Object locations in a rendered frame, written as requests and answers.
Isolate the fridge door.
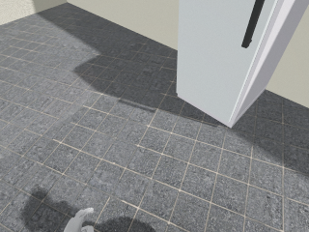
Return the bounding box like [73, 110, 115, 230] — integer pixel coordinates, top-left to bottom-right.
[176, 0, 278, 123]

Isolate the handle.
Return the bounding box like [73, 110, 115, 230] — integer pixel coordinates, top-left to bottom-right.
[241, 0, 265, 48]

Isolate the robot left hand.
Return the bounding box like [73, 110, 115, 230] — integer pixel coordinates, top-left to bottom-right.
[64, 207, 94, 232]

